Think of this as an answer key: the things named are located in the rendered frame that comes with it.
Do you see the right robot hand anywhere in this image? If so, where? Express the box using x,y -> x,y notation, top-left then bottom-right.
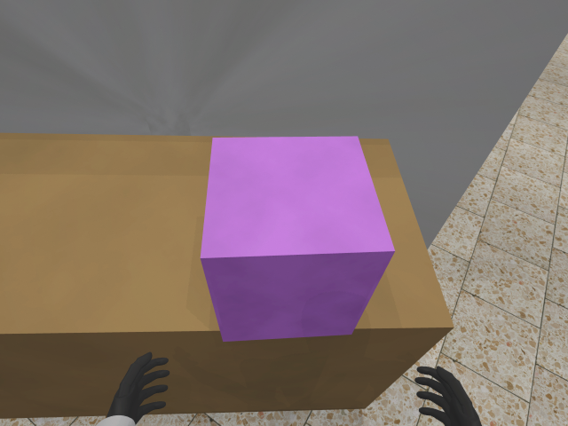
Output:
414,366 -> 482,426

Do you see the pedestal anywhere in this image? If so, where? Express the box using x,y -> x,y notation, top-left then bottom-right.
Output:
0,133 -> 454,419

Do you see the left robot hand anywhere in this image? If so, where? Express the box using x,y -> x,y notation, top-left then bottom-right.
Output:
106,352 -> 170,424

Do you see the carton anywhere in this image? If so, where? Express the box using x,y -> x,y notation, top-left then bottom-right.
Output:
201,137 -> 395,342

